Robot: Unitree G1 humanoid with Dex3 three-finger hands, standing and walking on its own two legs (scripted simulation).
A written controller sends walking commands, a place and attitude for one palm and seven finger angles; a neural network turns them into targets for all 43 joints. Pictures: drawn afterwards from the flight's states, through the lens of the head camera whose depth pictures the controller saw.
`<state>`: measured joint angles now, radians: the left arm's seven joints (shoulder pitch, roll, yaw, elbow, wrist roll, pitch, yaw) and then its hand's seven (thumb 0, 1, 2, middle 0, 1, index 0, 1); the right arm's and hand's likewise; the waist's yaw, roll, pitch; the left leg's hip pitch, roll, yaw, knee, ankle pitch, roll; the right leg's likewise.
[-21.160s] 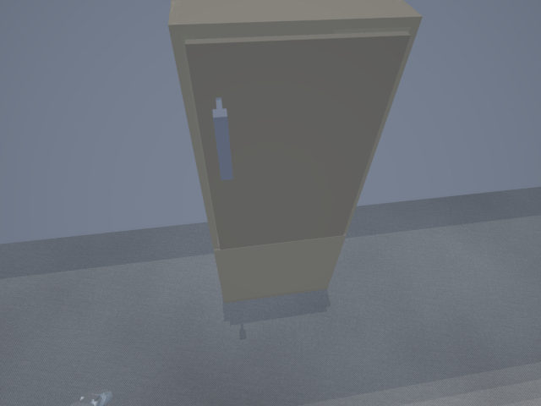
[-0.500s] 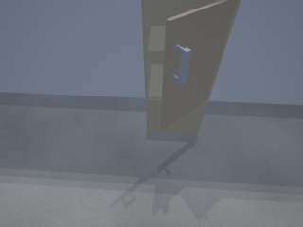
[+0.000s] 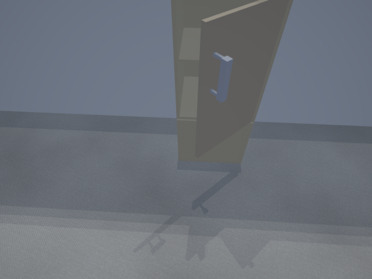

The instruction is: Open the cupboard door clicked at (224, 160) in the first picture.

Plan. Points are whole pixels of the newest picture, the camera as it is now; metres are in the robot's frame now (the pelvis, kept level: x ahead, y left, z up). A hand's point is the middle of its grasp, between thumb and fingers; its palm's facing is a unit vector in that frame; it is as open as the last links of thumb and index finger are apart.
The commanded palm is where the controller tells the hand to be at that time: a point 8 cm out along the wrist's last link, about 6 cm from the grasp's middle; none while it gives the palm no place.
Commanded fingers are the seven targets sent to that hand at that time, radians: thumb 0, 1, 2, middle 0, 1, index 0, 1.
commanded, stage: look to check the result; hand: left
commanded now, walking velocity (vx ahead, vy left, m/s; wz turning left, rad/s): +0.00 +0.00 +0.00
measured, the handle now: (219, 77) +0.67 -0.07 +0.07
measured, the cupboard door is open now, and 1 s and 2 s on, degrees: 43 43 43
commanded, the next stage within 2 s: walk to a spot facing it in 0.26 s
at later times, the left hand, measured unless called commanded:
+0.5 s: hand out of the picture +0.01 +0.16 -0.18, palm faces +0.04 -0.98 -0.19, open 7.4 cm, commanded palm none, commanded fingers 0.00 0.90 0.90 -0.20 -0.30 -0.20 -0.30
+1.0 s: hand out of the picture +0.13 +0.16 -0.17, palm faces -0.18 -0.93 -0.31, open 7.4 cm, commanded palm none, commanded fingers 0.00 0.90 0.90 -0.20 -0.30 -0.20 -0.30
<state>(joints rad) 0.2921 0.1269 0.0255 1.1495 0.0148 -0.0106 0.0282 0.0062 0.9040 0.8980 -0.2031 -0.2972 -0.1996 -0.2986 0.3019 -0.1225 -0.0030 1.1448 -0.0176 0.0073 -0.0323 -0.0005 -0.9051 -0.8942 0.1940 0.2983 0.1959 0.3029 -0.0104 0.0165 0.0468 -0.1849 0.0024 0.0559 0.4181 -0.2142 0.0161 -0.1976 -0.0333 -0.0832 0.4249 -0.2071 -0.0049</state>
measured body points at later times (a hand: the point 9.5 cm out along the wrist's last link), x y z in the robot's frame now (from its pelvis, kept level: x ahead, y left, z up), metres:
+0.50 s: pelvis +0.01 -0.01 +0.00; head +0.03 -0.02 +0.45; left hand +0.01 +0.21 -0.16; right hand +0.01 -0.23 -0.17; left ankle +0.01 +0.11 -0.74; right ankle +0.01 -0.11 -0.74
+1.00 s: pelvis +0.01 -0.04 -0.02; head +0.06 -0.08 +0.43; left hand +0.14 +0.21 -0.15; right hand +0.01 -0.30 -0.18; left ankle +0.00 +0.11 -0.69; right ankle -0.01 -0.12 -0.74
